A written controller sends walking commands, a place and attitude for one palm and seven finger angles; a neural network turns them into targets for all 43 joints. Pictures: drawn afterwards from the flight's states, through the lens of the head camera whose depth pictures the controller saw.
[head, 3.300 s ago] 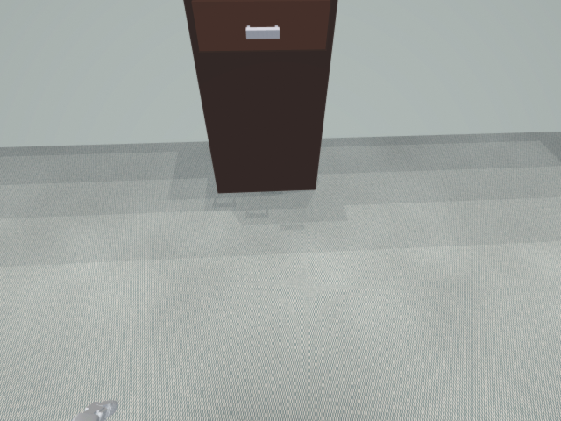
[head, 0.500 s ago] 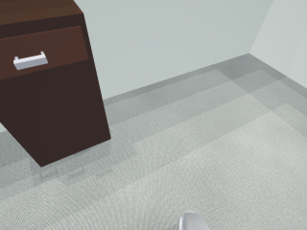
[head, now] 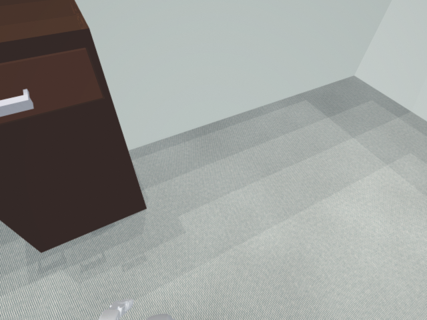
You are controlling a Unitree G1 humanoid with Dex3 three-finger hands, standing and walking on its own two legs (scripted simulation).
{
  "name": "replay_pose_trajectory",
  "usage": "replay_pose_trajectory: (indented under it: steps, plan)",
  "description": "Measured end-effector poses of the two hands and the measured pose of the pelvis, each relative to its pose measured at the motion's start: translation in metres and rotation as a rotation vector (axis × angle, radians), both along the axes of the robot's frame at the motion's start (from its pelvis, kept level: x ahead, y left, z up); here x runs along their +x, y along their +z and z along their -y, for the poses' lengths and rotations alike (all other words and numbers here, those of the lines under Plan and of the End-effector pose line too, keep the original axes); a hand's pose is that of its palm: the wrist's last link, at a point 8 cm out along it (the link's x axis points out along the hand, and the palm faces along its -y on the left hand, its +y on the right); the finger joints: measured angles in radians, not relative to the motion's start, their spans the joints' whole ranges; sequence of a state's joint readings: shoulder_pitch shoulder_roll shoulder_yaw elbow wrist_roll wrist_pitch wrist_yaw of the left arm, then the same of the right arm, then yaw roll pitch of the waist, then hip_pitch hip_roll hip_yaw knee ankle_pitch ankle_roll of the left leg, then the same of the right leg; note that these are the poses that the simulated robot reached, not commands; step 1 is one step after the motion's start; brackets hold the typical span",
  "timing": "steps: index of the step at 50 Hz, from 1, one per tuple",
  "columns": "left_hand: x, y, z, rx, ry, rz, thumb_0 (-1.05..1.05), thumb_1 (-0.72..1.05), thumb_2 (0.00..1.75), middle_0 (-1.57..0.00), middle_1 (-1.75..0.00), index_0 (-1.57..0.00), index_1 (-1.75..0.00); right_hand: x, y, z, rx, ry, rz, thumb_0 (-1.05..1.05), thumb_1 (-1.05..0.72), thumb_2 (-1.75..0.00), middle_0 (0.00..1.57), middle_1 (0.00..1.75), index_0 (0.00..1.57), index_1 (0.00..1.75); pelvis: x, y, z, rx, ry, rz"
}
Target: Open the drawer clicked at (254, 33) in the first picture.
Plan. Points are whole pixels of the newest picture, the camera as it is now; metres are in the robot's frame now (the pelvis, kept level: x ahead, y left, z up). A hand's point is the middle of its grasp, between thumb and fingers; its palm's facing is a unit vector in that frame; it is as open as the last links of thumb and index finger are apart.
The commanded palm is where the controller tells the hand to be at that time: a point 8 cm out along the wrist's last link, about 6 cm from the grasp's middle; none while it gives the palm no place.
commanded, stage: turn to face it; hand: left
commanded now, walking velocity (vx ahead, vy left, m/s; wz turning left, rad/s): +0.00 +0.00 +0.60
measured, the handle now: (5, 102) +0.61 +0.55 +0.04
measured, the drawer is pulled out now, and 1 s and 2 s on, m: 0.00 0.00 0.00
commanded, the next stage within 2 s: take the last steps up to it in 0.72 s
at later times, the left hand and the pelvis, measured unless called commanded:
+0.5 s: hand out of the picture +0.04 +0.23 -0.15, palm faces +0.29 -0.91 -0.29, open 7.4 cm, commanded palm none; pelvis +0.02 +0.00 +0.01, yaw +15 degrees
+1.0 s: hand out of the picture -0.09 +0.13 -0.15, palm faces +0.53 -0.81 -0.24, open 7.4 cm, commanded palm none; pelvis +0.01 -0.04 +0.01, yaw +29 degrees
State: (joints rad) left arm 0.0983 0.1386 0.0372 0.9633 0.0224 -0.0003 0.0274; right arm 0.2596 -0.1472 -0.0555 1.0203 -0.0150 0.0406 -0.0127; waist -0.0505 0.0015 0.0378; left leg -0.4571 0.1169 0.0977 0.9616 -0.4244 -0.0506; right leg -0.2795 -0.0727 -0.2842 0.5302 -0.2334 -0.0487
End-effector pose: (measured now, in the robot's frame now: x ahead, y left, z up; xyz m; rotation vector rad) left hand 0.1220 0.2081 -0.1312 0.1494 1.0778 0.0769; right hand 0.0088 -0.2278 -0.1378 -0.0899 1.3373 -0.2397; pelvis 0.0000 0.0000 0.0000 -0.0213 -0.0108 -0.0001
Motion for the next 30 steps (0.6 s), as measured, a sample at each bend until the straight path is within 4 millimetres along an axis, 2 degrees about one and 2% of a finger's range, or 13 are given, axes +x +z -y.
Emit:
replay_pose_trajectory:
  steps: [4, 7, 11, 16, 22, 30]
  plan:
    - [-0.019, -0.015, -0.030, -0.009, 0.092, -0.025, 0.00, 0.91, 0.90, -0.21, -0.30, -0.20, -0.30, 0.039, 0.006, 0.000, -0.053, 0.092, 0.050, 0.01, -0.92, -0.90, 0.20, 0.30, 0.20, 0.30, 0.006, -0.007, -0.014, -0.015, 0.056, 0.001]
    - [-0.042, -0.027, -0.055, -0.001, 0.151, -0.085, 0.00, 0.91, 0.90, -0.21, -0.30, -0.20, -0.29, 0.061, 0.008, -0.005, -0.084, 0.145, 0.085, 0.01, -0.92, -0.90, 0.20, 0.30, 0.20, 0.30, 0.009, -0.014, -0.024, -0.018, 0.084, -0.006]
    - [-0.070, -0.019, -0.078, 0.030, 0.207, -0.167, 0.01, 0.91, 0.90, -0.20, -0.30, -0.20, -0.29, 0.074, 0.020, -0.012, -0.093, 0.194, 0.085, 0.00, -0.91, -0.90, 0.20, 0.30, 0.20, 0.30, 0.011, -0.003, -0.028, -0.017, 0.121, -0.019]
    - [-0.095, -0.001, -0.090, 0.066, 0.277, -0.195, 0.01, 0.91, 0.90, -0.20, -0.30, -0.20, -0.29, 0.089, 0.025, -0.017, -0.075, 0.254, 0.068, 0.00, -0.90, -0.90, 0.20, 0.30, 0.20, 0.30, 0.015, 0.008, -0.027, -0.015, 0.171, -0.032]
    - [-0.103, 0.009, -0.082, 0.099, 0.335, -0.185, 0.01, 0.91, 0.90, -0.20, -0.30, -0.20, -0.29, 0.109, 0.019, -0.009, -0.044, 0.313, 0.071, 0.00, -0.90, -0.90, 0.20, 0.30, 0.20, 0.30, 0.017, 0.009, -0.011, -0.003, 0.237, -0.032]
    - [-0.099, 0.020, -0.032, 0.135, 0.380, -0.084, 0.01, 0.90, 0.90, -0.20, -0.30, -0.20, -0.29, 0.139, -0.009, 0.026, 0.010, 0.377, 0.088, 0.00, -0.90, -0.90, 0.20, 0.30, 0.20, 0.30, 0.016, -0.003, 0.030, 0.024, 0.324, -0.019]
